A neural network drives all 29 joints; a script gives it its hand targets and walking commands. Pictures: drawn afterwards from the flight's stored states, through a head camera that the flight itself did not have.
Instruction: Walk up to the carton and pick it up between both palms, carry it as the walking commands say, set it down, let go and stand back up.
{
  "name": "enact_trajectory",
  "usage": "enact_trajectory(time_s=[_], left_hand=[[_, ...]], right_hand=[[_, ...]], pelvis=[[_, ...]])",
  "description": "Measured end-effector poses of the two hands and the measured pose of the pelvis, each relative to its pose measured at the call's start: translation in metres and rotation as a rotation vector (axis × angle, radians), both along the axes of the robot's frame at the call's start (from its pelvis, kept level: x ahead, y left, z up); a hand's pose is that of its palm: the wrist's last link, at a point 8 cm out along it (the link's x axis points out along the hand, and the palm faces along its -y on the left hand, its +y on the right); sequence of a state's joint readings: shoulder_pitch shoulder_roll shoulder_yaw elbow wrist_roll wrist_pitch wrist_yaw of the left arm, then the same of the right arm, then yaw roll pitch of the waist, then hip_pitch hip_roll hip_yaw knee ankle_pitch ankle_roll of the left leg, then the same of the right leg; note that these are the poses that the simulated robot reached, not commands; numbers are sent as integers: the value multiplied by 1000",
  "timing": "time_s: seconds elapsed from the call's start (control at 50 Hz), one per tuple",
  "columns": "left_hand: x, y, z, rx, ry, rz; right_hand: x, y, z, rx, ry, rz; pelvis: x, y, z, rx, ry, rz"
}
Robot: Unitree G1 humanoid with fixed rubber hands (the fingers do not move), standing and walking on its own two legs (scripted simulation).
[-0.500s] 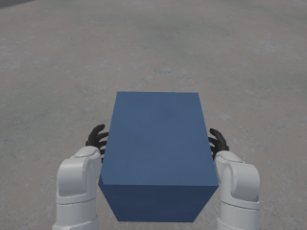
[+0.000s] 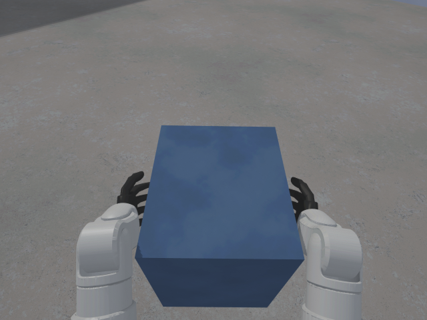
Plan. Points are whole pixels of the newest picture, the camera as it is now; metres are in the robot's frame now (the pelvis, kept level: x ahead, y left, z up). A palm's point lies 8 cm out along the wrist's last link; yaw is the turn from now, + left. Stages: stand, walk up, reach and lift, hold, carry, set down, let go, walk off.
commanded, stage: carry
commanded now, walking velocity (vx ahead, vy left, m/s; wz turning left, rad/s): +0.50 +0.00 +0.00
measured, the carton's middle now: (216, 220) +0.30 +0.00 +0.04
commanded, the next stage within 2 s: none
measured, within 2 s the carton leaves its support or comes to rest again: neither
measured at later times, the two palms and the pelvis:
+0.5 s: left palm (138, 124) +0.55 +0.19 +0.07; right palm (257, 124) +0.56 -0.10 +0.08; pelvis +0.28 +0.03 -0.01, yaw +2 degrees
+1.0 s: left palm (156, 66) +0.85 +0.20 +0.08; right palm (245, 67) +0.87 -0.10 +0.08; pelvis +0.59 +0.03 +0.00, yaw +4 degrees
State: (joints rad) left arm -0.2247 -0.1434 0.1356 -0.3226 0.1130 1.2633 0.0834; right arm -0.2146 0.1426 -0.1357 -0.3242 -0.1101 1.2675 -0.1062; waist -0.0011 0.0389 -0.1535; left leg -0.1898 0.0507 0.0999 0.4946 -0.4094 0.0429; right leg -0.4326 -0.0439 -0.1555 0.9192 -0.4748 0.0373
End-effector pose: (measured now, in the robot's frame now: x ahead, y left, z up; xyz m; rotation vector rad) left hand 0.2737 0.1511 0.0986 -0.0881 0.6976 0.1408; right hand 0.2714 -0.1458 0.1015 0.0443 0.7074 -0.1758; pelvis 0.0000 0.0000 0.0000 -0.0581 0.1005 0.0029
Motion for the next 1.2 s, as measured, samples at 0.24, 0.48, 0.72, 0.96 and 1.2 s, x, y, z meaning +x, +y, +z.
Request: enact_trajectory(time_s=[0.24, 0.48, 0.72, 0.96, 1.2], left_hand=[[130, -4, -31, -9, 50, 30], [262, 41, -28, -8, 45, 48], [410, 51, -16, -16, 31, 28], [555, 43, -25, 8, 84, 68], [711, 72, -17, 21, 49, 39]], right_hand=[[140, -4, -28, -10, 51, 32], [278, 41, -24, -14, 45, 54], [420, 51, -9, -20, 32, 31], [577, 44, -26, 4, 84, 74], [725, 73, -20, 13, 49, 47]], pelvis=[[135, -12, -17, 14, -9, 23], [264, 28, -9, 40, 29, 41], [411, 41, 1, -10, 1, 23], [564, 28, 0, 72, 26, 55], [715, 63, -2, 41, 17, 31]])
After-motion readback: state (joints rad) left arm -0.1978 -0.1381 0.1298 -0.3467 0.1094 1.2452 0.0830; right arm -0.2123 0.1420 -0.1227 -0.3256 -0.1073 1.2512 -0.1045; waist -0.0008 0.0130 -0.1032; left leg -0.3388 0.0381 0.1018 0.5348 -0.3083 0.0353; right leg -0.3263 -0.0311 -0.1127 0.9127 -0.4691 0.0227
